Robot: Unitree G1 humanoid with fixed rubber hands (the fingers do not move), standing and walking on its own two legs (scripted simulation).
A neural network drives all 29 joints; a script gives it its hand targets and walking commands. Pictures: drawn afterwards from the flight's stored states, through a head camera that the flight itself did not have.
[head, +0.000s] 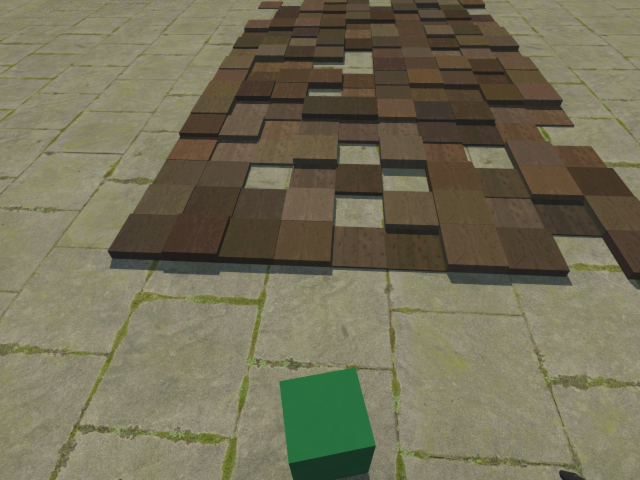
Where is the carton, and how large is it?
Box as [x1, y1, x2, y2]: [279, 367, 375, 479]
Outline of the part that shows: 355,367 279,381 288,461 293,479 334,479 368,471 375,444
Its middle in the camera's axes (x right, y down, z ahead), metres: +0.02 +0.52 +1.07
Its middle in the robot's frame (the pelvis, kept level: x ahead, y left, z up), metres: +0.41 +0.02 -0.66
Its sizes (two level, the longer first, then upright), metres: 0.210 0.200 0.250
